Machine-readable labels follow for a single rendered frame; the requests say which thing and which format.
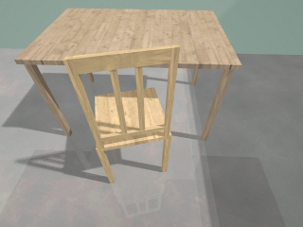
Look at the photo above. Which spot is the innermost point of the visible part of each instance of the chair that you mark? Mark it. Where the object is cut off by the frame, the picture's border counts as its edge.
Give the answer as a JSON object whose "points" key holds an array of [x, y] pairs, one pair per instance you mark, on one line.
{"points": [[129, 118]]}

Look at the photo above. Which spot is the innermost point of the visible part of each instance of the table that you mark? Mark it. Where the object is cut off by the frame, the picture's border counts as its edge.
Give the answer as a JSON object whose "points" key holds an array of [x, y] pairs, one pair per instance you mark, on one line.
{"points": [[203, 45]]}

